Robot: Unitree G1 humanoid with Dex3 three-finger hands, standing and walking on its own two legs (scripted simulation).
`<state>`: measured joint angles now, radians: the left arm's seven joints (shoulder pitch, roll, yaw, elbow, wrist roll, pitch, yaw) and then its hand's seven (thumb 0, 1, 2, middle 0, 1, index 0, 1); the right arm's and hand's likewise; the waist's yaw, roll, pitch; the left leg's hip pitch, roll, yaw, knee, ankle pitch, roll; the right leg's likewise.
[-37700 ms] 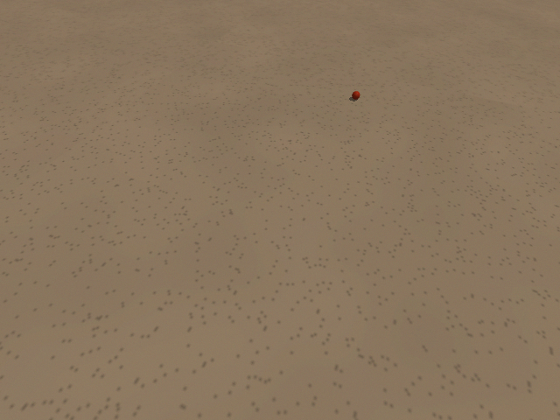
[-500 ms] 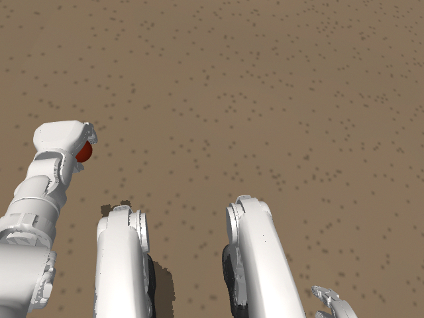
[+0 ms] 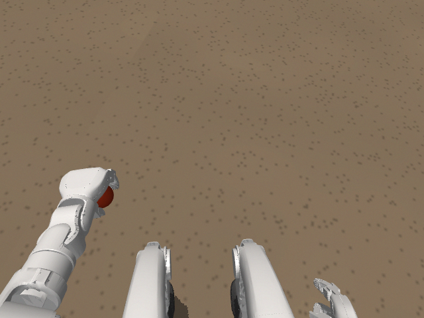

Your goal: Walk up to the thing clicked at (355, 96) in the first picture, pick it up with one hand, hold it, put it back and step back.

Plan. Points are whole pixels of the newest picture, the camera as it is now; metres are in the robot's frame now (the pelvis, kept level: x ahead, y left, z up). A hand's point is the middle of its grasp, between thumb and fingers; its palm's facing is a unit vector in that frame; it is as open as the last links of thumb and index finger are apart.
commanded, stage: lift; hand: left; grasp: from above
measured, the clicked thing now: (100, 195) +0.39 +0.23 -0.11
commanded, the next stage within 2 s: hold in 0.70 s
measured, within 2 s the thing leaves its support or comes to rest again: neither
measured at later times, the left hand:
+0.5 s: hand (72, 175) +0.36 +0.22 +0.05, palm faces -0.46 -0.08 -0.89, open 7.7 cm
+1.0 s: hand (54, 145) +0.38 +0.23 +0.11, palm faces -0.46 -0.06 -0.89, open 7.8 cm
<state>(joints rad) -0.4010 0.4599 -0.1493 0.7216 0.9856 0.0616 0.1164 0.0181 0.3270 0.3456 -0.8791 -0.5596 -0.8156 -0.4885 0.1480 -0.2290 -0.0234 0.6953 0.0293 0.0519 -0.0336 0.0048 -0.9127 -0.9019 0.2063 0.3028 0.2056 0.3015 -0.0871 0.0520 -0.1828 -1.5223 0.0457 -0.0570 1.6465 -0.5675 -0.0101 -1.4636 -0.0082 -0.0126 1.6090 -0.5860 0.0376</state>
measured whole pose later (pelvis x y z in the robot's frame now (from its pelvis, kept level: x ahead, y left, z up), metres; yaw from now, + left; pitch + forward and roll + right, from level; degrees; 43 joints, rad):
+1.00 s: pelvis +0.08 +0.00 +0.19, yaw +1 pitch +8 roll +0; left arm -0.31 0.38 -0.19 0.82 1.02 0.01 0.11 0.01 0.27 0.43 -0.92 -0.52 -0.84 -0.48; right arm 0.24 -0.24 -0.06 0.74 0.04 0.03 -0.04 0.01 -0.90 -0.90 0.21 0.30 0.20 0.30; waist -0.05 0.03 -0.06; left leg -0.52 0.04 0.02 0.73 -0.34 -0.01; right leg -0.50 -0.02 0.02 0.71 -0.35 0.03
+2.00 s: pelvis +0.06 +0.00 +0.20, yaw +0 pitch +1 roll +0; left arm -0.24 0.39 -0.21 0.65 1.00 0.01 -0.02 0.02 0.29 0.43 -0.88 -0.57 -0.81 -0.50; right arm 0.19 -0.25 -0.04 0.70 0.06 0.06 -0.06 0.01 -0.91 -0.90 0.20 0.30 0.20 0.30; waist 0.00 0.05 -0.01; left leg -0.32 0.04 0.04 0.53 -0.24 -0.01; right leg -0.31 -0.02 0.03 0.54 -0.25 0.03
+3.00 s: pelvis +0.07 -0.01 +0.21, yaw +0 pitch +2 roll +0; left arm -0.25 0.38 -0.21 0.70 1.01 -0.01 0.02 0.01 0.29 0.47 -0.84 -0.61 -0.78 -0.54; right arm 0.18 -0.24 -0.04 0.69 0.06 0.08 -0.06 0.01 -0.91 -0.90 0.20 0.30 0.20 0.30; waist -0.01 0.04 -0.01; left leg -0.31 0.03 0.03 0.51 -0.23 -0.02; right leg -0.30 -0.02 0.03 0.52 -0.25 0.03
